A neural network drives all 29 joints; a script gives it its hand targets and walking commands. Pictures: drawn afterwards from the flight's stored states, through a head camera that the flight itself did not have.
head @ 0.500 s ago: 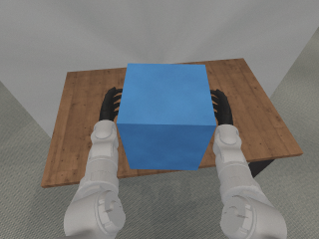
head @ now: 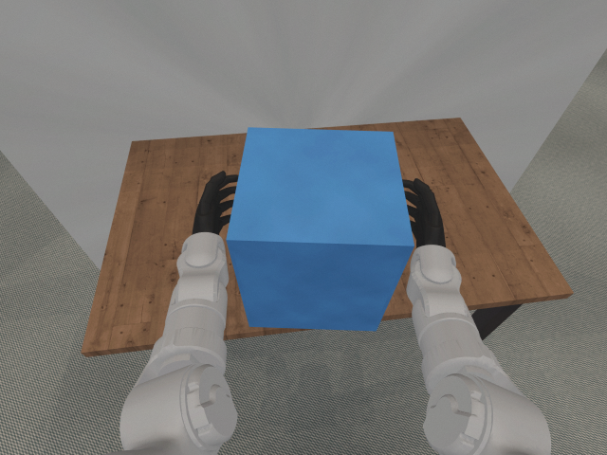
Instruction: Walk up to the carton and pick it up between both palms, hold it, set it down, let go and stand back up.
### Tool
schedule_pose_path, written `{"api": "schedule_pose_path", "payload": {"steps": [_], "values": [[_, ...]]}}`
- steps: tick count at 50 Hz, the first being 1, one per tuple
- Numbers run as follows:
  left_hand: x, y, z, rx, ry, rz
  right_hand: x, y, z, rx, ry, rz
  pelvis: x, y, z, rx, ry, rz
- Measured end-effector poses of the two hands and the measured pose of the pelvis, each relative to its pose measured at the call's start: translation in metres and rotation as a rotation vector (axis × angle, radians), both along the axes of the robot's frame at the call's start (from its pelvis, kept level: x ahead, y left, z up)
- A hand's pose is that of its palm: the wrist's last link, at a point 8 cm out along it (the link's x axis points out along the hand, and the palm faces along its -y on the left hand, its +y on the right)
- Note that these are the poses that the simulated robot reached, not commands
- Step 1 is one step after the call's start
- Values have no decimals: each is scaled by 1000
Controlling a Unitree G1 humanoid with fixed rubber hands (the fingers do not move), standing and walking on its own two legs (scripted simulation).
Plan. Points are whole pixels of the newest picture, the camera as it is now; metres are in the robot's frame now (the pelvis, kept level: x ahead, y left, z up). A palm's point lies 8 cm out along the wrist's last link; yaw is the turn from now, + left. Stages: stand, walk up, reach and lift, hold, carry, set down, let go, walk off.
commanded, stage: reach and lift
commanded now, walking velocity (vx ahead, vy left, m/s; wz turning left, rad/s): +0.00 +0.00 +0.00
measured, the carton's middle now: (316, 235) +0.44 +0.04 +0.01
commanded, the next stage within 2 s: none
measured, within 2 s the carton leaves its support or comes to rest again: leaves its support in 0.40 s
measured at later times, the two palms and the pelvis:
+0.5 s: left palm (204, 244) +0.37 +0.18 +0.07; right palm (436, 252) +0.37 -0.12 +0.08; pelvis -0.02 +0.00 +0.00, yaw +1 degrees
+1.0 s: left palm (195, 230) +0.36 +0.18 +0.11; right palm (446, 240) +0.36 -0.11 +0.12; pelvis -0.03 -0.01 +0.00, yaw +1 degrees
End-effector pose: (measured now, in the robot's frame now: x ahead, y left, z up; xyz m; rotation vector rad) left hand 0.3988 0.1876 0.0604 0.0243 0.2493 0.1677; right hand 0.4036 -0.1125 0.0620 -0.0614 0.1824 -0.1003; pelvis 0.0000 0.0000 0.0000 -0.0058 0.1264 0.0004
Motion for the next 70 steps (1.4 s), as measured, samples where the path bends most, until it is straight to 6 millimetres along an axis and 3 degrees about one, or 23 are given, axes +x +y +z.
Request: {"api": "schedule_pose_path", "payload": {"steps": [22, 40, 70], "values": [[-30, -4, 5, -7, -25, -6, -31, -5, 9, -22, -32, 1, -21, -3, 1, -5, -18, 12], [-41, 4, 36, -8, -14, 13, -36, 4, 38, 10, -23, 14, -29, -3, 2, -4, -100, 18], [-59, -13, 83, 53, -19, -28, -60, -14, 80, 48, -83, -7, -39, -5, 0, 0, -259, 38]]}}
